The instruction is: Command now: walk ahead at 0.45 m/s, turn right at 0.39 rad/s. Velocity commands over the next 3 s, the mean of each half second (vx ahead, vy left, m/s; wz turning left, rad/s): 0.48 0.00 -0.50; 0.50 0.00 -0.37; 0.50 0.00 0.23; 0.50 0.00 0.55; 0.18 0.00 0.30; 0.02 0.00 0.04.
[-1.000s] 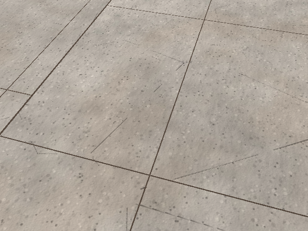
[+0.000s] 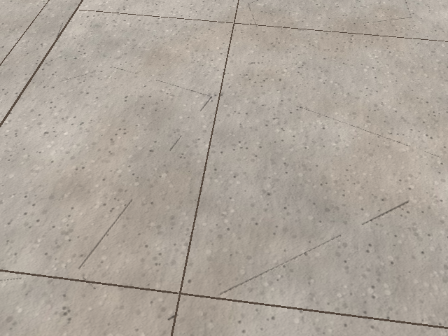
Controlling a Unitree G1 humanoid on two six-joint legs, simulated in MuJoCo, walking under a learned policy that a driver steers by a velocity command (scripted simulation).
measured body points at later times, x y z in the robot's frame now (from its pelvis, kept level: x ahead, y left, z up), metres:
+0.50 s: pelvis +0.30 -0.05 +0.01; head +0.33 -0.07 +0.46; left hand +0.40 +0.22 -0.11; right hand +0.45 -0.34 -0.08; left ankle +0.53 +0.07 -0.69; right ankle +0.21 -0.11 -0.73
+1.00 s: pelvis +0.56 -0.12 +0.01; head +0.59 -0.14 +0.46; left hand +0.86 -0.02 -0.08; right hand +0.42 -0.36 -0.12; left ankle +0.54 +0.03 -0.73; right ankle +0.64 -0.32 -0.70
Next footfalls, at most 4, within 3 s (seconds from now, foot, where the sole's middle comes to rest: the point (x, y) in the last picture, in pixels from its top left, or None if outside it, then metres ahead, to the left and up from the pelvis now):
0.12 right None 0.25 -0.11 -0.77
0.60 left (211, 304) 0.57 0.01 -0.77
1.08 right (318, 262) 0.69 -0.34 -0.77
1.64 left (268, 175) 1.05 -0.23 -0.77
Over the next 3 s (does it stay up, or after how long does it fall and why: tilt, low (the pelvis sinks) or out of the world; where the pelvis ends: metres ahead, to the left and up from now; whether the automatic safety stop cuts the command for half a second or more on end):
stays up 1.25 -0.32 0.00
